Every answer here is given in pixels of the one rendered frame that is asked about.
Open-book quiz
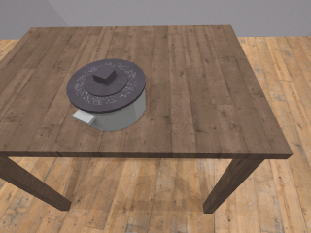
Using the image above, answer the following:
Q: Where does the knob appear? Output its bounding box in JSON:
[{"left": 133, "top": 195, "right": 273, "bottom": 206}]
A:
[{"left": 92, "top": 66, "right": 117, "bottom": 84}]

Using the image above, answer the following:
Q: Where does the lid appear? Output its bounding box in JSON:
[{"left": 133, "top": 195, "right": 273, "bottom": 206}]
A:
[{"left": 66, "top": 58, "right": 146, "bottom": 114}]

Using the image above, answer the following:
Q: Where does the pot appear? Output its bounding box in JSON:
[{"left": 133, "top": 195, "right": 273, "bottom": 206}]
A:
[{"left": 72, "top": 89, "right": 146, "bottom": 131}]

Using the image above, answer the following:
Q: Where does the table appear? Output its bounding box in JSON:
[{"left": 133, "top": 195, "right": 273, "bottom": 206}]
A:
[{"left": 0, "top": 24, "right": 293, "bottom": 214}]

